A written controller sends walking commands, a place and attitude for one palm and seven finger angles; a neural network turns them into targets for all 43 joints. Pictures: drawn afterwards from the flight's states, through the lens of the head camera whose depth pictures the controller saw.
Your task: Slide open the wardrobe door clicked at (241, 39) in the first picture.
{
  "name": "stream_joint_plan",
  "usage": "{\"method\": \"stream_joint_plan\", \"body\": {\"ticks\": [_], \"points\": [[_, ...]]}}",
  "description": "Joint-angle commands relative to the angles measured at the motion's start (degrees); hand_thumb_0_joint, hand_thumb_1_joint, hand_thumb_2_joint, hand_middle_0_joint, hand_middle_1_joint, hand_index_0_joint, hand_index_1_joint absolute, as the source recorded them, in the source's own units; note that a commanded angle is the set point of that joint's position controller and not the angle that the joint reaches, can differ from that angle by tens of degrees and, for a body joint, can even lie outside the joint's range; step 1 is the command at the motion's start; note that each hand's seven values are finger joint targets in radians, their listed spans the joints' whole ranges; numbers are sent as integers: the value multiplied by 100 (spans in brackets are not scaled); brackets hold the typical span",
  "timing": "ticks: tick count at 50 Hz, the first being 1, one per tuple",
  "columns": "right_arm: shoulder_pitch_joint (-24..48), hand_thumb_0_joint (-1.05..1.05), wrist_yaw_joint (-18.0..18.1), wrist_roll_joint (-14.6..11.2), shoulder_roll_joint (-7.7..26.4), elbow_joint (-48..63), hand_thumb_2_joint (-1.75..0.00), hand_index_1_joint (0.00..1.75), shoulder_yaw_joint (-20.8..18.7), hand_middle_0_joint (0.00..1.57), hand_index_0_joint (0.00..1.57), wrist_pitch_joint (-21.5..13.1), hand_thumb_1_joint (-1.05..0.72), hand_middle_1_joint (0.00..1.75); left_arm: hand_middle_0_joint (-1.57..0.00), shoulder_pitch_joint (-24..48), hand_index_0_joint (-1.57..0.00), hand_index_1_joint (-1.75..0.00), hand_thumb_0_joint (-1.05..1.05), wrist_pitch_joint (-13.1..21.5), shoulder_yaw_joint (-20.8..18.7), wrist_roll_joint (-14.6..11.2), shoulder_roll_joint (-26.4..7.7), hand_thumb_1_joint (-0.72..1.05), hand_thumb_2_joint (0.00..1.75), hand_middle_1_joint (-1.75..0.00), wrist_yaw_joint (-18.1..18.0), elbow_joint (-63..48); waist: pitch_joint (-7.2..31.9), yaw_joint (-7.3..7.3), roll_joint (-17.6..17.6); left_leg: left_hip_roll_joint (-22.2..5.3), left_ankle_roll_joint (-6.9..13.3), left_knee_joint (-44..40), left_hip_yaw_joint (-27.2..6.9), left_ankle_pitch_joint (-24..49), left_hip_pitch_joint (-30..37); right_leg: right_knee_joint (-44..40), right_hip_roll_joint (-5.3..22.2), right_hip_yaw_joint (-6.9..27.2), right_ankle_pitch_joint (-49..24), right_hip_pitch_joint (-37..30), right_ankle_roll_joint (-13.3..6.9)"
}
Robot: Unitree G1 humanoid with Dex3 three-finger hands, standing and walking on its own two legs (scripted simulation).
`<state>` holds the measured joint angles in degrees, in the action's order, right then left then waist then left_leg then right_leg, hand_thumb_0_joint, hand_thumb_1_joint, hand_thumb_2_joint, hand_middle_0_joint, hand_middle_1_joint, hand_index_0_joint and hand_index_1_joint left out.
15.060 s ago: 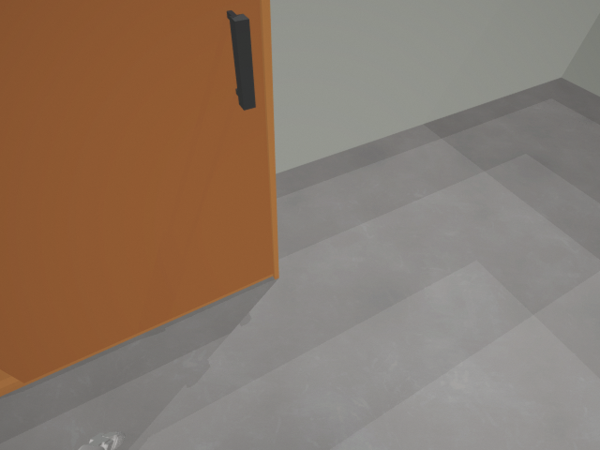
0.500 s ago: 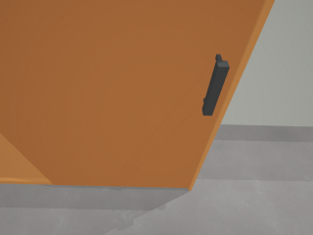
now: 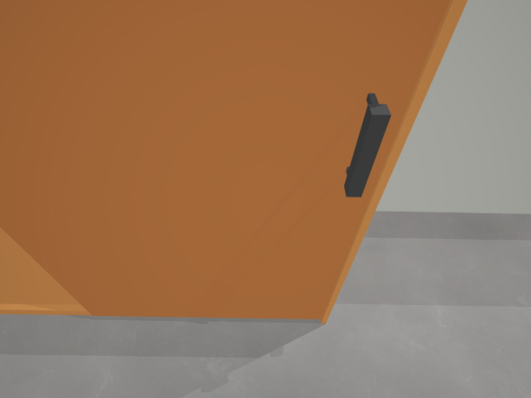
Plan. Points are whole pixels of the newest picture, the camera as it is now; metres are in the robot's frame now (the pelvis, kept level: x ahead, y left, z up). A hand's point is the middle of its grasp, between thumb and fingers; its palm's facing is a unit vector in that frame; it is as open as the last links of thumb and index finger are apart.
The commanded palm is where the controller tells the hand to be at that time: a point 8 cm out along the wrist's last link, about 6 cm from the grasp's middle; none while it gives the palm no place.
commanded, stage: look again from close up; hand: right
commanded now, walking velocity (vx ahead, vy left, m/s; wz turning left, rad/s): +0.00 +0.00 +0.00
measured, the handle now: (361, 147) +0.48 -0.13 +0.13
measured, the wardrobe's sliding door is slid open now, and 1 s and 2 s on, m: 0.00 0.00 0.00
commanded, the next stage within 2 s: raise the hand with hooked fingers in 0.30 s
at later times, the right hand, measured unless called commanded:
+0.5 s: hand out of the picture +0.10 -0.20 -0.11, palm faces +0.22 +0.96 -0.18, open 7.5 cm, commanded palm +0.09 -0.25 -0.06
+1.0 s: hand out of the picture +0.15 -0.21 +0.00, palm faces +0.00 +1.00 -0.06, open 9.7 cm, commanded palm +0.12 -0.27 +0.01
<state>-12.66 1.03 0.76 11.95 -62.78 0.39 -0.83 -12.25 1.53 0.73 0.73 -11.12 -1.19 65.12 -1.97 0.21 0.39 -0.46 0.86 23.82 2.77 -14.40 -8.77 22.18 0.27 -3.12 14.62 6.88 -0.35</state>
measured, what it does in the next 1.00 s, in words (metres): lowers itself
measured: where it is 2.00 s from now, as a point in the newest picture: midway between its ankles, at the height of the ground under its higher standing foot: outside the picture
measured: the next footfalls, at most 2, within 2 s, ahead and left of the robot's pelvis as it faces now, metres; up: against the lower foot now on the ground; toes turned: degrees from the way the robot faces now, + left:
none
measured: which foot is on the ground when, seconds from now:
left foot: down 0.00-1.00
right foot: down 0.00-1.00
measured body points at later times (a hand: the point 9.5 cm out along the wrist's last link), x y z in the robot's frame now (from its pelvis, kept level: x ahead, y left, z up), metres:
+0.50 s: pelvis -0.01 +0.00 +0.00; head +0.00 +0.00 +0.45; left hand +0.04 +0.24 -0.14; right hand +0.09 -0.25 -0.09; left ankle -0.02 +0.11 -0.74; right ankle -0.03 -0.11 -0.74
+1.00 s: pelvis -0.05 +0.00 -0.06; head -0.01 -0.02 +0.38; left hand +0.17 +0.22 -0.12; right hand +0.14 -0.27 +0.01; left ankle -0.02 +0.11 -0.74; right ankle -0.03 -0.11 -0.74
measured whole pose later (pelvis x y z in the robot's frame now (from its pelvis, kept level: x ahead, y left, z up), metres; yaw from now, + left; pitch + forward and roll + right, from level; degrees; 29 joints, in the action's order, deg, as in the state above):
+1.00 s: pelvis -0.05 +0.00 -0.06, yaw -3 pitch +8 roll +3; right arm -20.5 -21.4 -16.6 15.7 0.5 -11.7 -21.7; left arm -11.7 15.3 1.5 -2.2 -13.8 -4.0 31.3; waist 4.2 1.9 -0.7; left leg -0.7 1.6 54.5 7.6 -25.3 -36.9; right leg 58.6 1.5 2.1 27.0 39.3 -0.3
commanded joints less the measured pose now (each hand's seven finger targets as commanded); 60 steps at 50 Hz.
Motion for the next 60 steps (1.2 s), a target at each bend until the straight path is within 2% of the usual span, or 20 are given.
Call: {"method": "stream_joint_plan", "body": {"ticks": [1,19,20,21,22,23,24,25,26,29,31,32,34,37,41,42,45,52,57,60], "points": [[-201,0,69,-14,765,197,-90,30,-118,20,20,-105,-90,30,-20,-186,-20,-30,0,66,-116,2,-726,90,90,-30,-60,-187,35,20,16,-671,146,-364,-626,1245,52,-341,623,535,-1129,149,-108],[-296,0,71,-12,696,153,-90,30,-112,20,20,-108,-90,30,-20,-273,-20,-30,0,73,-117,-3,-673,90,90,-30,-70,-136,-18,28,-29,-649,138,-392,-607,1150,31,-365,637,547,-1130,174,-109],[-850,0,324,27,448,-95,-90,30,-69,20,20,-171,-90,30,-20,77,-20,-30,0,83,-130,-64,-623,90,90,-30,-18,-506,-137,135,-355,-968,-5,-219,-797,2948,-157,781,672,214,-1401,477,47],[3470,0,212,-1164,2010,8644,-89,32,-1192,20,20,-1413,-88,32,-20,-57,-20,-30,0,879,-277,-379,-1443,90,90,-30,-258,-2526,2643,-431,-1245,-301,132,215,-356,2548,560,103,-91,380,-1984,-919,-45],[2282,0,470,-843,2411,8332,-88,33,-1558,20,20,-1378,-85,33,-20,280,-20,-30,0,1308,-81,-336,-927,90,90,-30,-472,-2390,2127,-81,-1627,-85,159,446,-349,1591,168,183,76,119,-2117,-1110,-7],[-581,0,360,-922,436,6983,-87,34,-438,21,21,-706,-83,34,-20,245,-20,-30,0,1552,-130,-262,-752,90,90,-30,-424,-2576,1710,33,-1430,-22,146,594,145,720,-218,71,215,295,-2536,-615,44],[-651,0,317,-1096,-13,6267,-86,36,-439,21,21,-530,-81,36,-20,65,-20,-30,0,1602,-206,-329,-871,90,90,-30,-401,-2360,1022,-238,-462,-8,46,533,257,605,-683,307,171,416,-2044,-127,35],[-140,0,164,-1167,105,6503,-85,37,-531,21,21,-813,-78,37,-20,211,-20,-30,0,1665,-321,-283,-1038,90,90,-30,-362,-2721,297,-310,33,-9,-9,477,319,548,-1122,554,91,499,-1292,521,0],[-493,0,-23,-1203,328,5901,-84,39,-951,21,21,-1167,-76,39,-20,165,-20,-30,0,1678,-446,-202,-1102,90,90,-30,-336,-2743,168,-308,716,6,-40,542,352,132,-1556,830,39,459,-663,1055,0],[-2327,0,-1081,-1508,-229,4859,-81,43,-970,22,22,-2422,-69,43,-20,444,-20,-30,0,1703,-540,-128,-1009,90,90,-30,-99,-3273,369,249,1358,34,27,1438,277,-309,-2057,1653,-106,275,-94,2355,112],[-2276,0,-1904,-1670,139,4829,-79,47,-1240,22,22,-3223,-64,47,-20,590,-20,-30,0,1714,-607,-165,-1066,90,90,-30,53,-3628,611,255,1139,-60,59,1870,-11,-375,-2218,2236,-191,185,175,3009,150],[-2265,0,-2329,-1664,604,4741,-78,48,-1606,22,22,-3462,-62,48,-20,524,-20,-30,0,1702,-653,-200,-1151,90,90,-30,126,-3784,752,291,634,-121,137,2025,-229,-209,-2136,2464,-216,162,67,3039,147],[-2001,0,-2730,-1915,866,5494,-76,51,-1824,22,22,-3285,-57,51,-20,685,-20,-30,0,1633,-617,-290,-1156,90,90,-30,96,-4293,1410,398,382,-165,81,2124,-389,-446,-2035,2623,-271,30,181,3189,39],[-1074,0,-2608,-2300,994,6604,-73,55,-2010,23,23,-2840,-50,55,-20,579,-20,-30,0,1550,-531,-324,-1100,90,90,-30,-71,-4607,1549,277,119,-83,5,2034,-499,-1271,-2286,2684,-213,159,565,3225,-29],[-62,0,-2046,-1991,954,8212,-69,62,-1559,24,24,-2961,-41,62,-20,166,-20,-30,0,1585,-436,-262,-1007,90,90,-30,-222,-4515,1627,-136,-638,31,40,2110,-354,-899,-2619,2759,-44,372,423,2681,-126],[343,0,-2003,-1914,986,8368,-68,63,-1383,24,24,-2979,-39,63,-20,95,-20,-30,0,1590,-372,-224,-1056,90,90,-30,-258,-4442,1468,-316,-497,90,45,2184,-283,-844,-2766,2783,7,477,466,2704,-152],[245,0,-2093,-1764,1014,7927,-65,68,-1225,24,24,-2816,-32,68,-20,84,-20,-30,0,1668,-313,-294,-1081,90,90,-30,-341,-4245,1255,-381,-601,89,35,2005,-242,-1062,-2793,2668,14,556,721,2720,-148],[-402,0,-2359,-2139,1538,7047,-58,78,-2201,25,25,-1596,-15,78,-20,341,-20,-30,0,1698,-203,-364,-1021,90,90,-30,-421,-4204,1577,134,-398,32,36,1627,-164,-525,-1664,2174,-11,554,152,2544,-87],[-435,0,-2236,-2302,1480,7448,-53,86,-2355,26,26,-1572,-4,86,-20,329,-20,-30,0,1828,-193,-320,-979,90,90,-30,-346,-4206,1690,216,-161,71,19,1626,26,189,-1353,1931,9,551,-405,2208,-71],[-273,0,-2280,-2253,1368,7427,-50,90,-2177,27,27,-1585,3,90,-20,215,-20,-30,0,1902,-199,-350,-1036,90,90,-30,-322,-4128,1462,91,-148,85,-17,1540,93,133,-1556,1805,24,530,-297,2085,-65]]}}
